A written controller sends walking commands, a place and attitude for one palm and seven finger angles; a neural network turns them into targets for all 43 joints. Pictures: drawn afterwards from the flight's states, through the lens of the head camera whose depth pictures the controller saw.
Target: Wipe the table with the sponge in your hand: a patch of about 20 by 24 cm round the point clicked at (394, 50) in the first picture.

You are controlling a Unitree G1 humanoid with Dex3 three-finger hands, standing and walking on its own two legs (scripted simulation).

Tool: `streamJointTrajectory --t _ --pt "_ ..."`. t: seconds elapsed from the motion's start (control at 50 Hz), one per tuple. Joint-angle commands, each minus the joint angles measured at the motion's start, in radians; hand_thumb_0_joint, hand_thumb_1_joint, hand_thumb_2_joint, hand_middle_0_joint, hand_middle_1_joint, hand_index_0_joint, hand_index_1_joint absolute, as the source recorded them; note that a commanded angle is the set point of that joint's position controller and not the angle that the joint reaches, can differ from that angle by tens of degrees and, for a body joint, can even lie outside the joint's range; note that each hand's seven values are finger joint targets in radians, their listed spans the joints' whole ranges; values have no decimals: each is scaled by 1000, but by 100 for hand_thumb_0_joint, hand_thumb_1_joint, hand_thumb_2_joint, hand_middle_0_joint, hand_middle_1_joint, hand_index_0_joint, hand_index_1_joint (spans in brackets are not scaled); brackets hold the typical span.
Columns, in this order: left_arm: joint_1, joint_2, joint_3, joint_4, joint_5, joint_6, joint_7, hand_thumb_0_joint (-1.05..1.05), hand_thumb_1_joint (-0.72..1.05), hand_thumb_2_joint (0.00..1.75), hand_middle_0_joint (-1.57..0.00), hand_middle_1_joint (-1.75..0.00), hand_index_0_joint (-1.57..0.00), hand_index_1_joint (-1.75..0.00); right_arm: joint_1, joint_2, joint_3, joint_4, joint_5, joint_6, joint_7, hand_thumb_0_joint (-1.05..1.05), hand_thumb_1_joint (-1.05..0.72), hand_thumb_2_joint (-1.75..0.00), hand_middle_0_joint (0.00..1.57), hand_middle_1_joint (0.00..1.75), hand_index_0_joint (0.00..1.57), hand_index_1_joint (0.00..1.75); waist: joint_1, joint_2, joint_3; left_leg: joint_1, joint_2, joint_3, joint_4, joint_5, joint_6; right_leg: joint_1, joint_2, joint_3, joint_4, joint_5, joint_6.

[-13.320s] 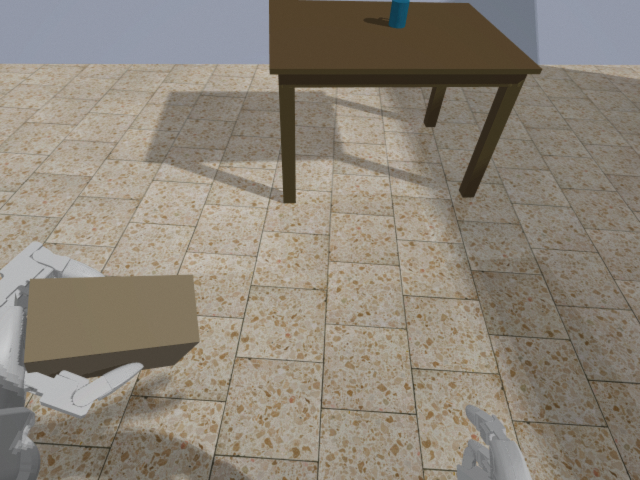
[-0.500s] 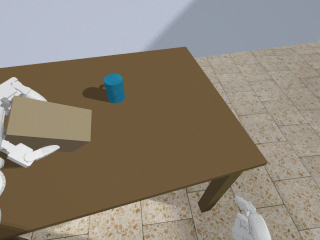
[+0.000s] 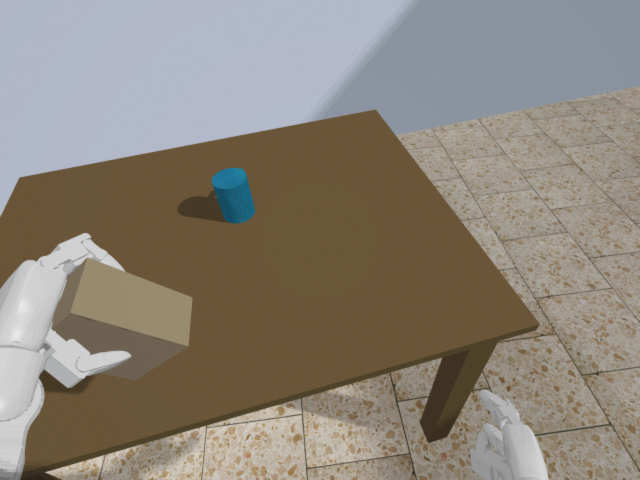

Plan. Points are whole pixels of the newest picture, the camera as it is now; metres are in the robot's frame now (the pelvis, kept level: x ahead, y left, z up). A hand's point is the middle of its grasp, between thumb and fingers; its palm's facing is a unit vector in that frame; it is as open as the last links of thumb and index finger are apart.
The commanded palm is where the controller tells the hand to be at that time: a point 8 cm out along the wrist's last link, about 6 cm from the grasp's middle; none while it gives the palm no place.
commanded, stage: turn the palm down, sponge in hand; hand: left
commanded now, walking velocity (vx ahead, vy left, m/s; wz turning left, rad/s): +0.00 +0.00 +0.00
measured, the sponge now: (131, 329) +0.24 +0.25 +0.10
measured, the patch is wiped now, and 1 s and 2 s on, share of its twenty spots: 0.00 0.00 0.00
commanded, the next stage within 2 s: move the sponge above the wiping area in 1.58 s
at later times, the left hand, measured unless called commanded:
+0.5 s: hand (107, 321) +0.24 +0.27 +0.11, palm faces +0.12 -0.36 -0.92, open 10.7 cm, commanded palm +0.22 +0.29 +0.17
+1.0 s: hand (91, 328) +0.24 +0.30 +0.10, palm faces +0.03 -0.15 -0.99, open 10.7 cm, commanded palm +0.21 +0.30 +0.16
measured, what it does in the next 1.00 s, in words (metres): stands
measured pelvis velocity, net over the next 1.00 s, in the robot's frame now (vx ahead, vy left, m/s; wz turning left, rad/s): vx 0.02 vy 0.03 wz -0.02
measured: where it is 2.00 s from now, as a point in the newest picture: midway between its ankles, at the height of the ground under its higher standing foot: outside the picture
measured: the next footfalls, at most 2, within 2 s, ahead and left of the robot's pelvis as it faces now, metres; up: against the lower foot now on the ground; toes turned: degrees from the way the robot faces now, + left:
none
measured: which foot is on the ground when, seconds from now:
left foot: down 0.00-1.00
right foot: down 0.00-1.00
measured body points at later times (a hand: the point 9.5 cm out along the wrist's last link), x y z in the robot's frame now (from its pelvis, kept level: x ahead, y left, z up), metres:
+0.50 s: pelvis +0.03 +0.00 +0.00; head +0.03 -0.03 +0.45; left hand +0.23 +0.29 +0.16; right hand +0.23 -0.23 -0.09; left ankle +0.04 +0.15 -0.73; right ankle +0.02 -0.09 -0.73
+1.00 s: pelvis +0.02 +0.03 +0.01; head +0.02 -0.01 +0.46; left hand +0.23 +0.30 +0.15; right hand +0.25 -0.17 -0.08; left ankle +0.04 +0.15 -0.73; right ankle +0.02 -0.09 -0.73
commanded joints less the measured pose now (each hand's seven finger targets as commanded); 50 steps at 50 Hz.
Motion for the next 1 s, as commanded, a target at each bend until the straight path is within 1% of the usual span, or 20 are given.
streamJointTrajectory --t 0.0,0.04,0.06,0.08,0.16,0.18,0.26,0.28,0.34,0.44,0.46,0.48,0.56,0.58,0.6,0.68,0.78,0.86,0.96,0.98 --pt "-110 255 156 -232 -1 -71 -20 0 10 130 -120 -160 -120 -160 -142 -108 -48 -201 6 -54 -25 0 -90 -90 20 30 20 30 20 -149 -105 58 -38 47 -53 22 58 -37 -29 66 -183 -41 45" --pt "-88 278 202 -280 6 -122 -5 0 10 130 -120 -160 -120 -160 -127 -110 -60 -204 -2 -54 -22 0 -90 -90 20 30 20 30 29 -135 -148 70 -37 42 -24 89 59 -31 -31 71 -155 54 45" --pt "-84 332 261 -311 21 -139 20 0 10 130 -120 -160 -120 -160 -140 -106 -62 -196 2 -58 -18 0 -90 -90 20 30 20 30 44 -56 -158 88 -41 48 -15 110 53 -29 -25 87 -153 70 35" --pt "-81 271 219 -326 31 -153 38 0 10 130 -120 -160 -120 -160 -127 -98 -63 -204 -4 -58 -12 0 -90 -90 20 30 20 30 37 -34 -184 86 -43 50 -5 140 54 -21 -30 70 -132 120 32" --pt "24 297 254 -292 93 -124 105 0 10 130 -120 -160 -120 -160 -91 -117 -82 -191 0 -37 2 0 -90 -90 20 30 20 30 37 21 -183 65 -43 52 27 195 46 -26 -31 98 -100 219 25" --pt "32 232 187 -302 104 -106 110 0 10 130 -120 -160 -120 -160 -80 -115 -84 -205 1 -32 5 0 -90 -90 20 30 20 30 30 20 -197 55 -38 59 30 206 49 -16 -38 85 -88 250 28" --pt "28 268 172 -278 150 -15 110 0 10 130 -120 -160 -120 -160 -100 -129 -83 -214 20 -4 -10 0 -90 -90 20 30 20 30 24 -36 -169 41 -36 52 22 189 53 -29 -36 102 -86 251 32" --pt "29 222 116 -294 155 -4 102 0 10 130 -120 -160 -120 -160 -90 -126 -83 -230 20 -2 -14 0 -90 -90 20 30 20 30 17 -49 -192 46 -32 57 25 191 58 -17 -39 86 -81 269 36" --pt "2 257 103 -333 196 5 85 0 10 130 -120 -160 -120 -160 -101 -128 -81 -236 21 5 -28 0 -90 -90 20 30 20 30 16 -70 -212 67 -32 43 21 203 62 -18 -41 86 -72 285 39" --pt "-11 275 100 -356 274 -12 99 0 10 130 -120 -160 -120 -160 -116 -121 -77 -228 15 7 -32 0 -90 -90 20 30 20 30 24 -40 -235 94 -30 29 16 233 60 -16 -35 87 -72 293 28" --pt "-10 301 133 -363 292 -3 113 0 10 130 -120 -160 -120 -160 -146 -115 -70 -226 20 4 -27 0 -90 -90 20 30 20 30 38 1 -224 101 -35 24 13 239 54 -13 -23 105 -78 287 14" --pt "-7 236 75 -357 303 6 117 0 10 130 -120 -160 -120 -160 -133 -104 -67 -231 18 6 -22 0 -90 -90 20 30 20 30 31 11 -229 97 -30 33 8 247 55 -7 -29 76 -79 290 16" --pt "-16 289 123 -279 345 77 134 0 10 130 -120 -160 -120 -160 -174 -115 -63 -213 28 30 -15 0 -90 -90 20 30 20 30 50 -1 -176 78 -25 13 -33 220 42 -5 -18 98 -103 231 4" --pt "-34 219 49 -274 349 96 127 0 10 130 -120 -160 -120 -160 -164 -107 -57 -223 30 35 -11 0 -90 -90 20 30 20 30 38 -5 -177 69 -19 21 -42 215 43 4 -24 67 -105 224 8" --pt "-36 256 65 -262 368 113 124 0 10 130 -120 -160 -120 -160 -159 -116 -60 -216 29 41 -12 0 -90 -90 20 30 20 30 43 -15 -184 75 -15 14 -53 219 42 7 -24 73 -108 219 7" --pt "-86 199 -30 -248 408 171 88 0 10 130 -120 -160 -120 -160 -214 -109 -42 -222 37 52 -9 0 -90 -90 20 30 20 30 39 -13 -163 91 -18 6 -87 184 46 17 -19 62 -135 169 3" --pt "-173 195 -97 -265 482 168 48 0 10 130 -120 -160 -120 -160 -243 -103 -30 -213 32 45 -14 0 -90 -90 20 30 20 30 36 4 -159 124 -22 -16 -127 135 56 27 -10 67 -164 114 -6" --pt "-222 274 -31 -275 555 139 64 0 10 130 -120 -160 -120 -160 -272 -104 -34 -185 21 42 -9 0 -90 -90 20 30 20 30 58 43 -189 158 -25 -38 -147 141 53 63 3 108 -178 113 -22" --pt "-221 281 -2 -199 604 154 94 0 10 130 -120 -160 -120 -160 -292 -104 -39 -156 17 54 3 0 -90 -90 20 30 20 30 76 44 -191 175 -28 -45 -154 200 45 81 3 126 -202 143 -33" --pt "-249 217 -66 -194 611 162 91 0 10 130 -120 -160 -120 -160 -293 -96 -35 -157 19 56 8 0 -90 -90 20 30 20 30 65 41 -201 175 -26 -34 -154 202 45 76 -7 97 -199 148 -26"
